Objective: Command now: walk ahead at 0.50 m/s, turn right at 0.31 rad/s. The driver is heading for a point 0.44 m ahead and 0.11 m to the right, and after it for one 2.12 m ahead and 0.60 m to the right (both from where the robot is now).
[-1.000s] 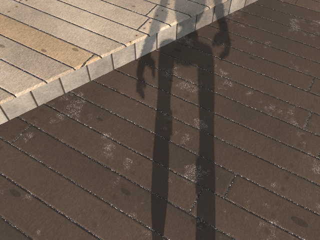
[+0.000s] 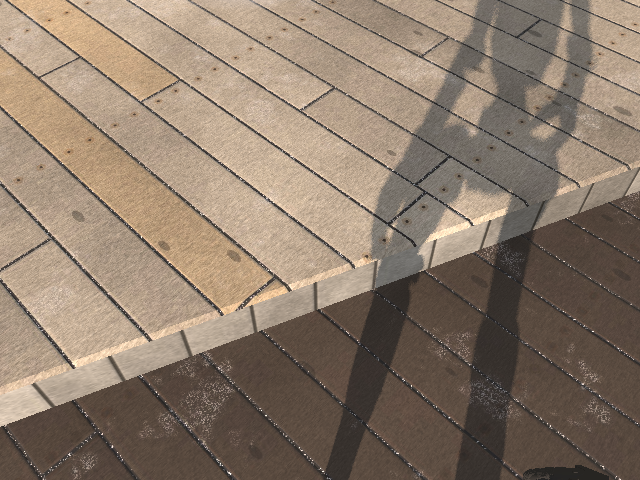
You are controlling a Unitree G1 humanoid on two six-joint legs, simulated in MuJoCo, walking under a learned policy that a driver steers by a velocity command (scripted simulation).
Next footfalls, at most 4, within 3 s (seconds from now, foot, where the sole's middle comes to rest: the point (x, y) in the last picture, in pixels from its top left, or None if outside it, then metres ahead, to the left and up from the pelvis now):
0.06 left None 0.20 0.11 -0.77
0.58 right None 0.41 -0.15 -0.77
1.10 left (354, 459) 0.50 0.01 -0.78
1.72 left None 0.44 0.06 -0.77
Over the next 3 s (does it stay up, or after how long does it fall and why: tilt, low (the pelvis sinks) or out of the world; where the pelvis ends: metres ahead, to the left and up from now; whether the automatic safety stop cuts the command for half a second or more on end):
stays up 0.72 -0.09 0.01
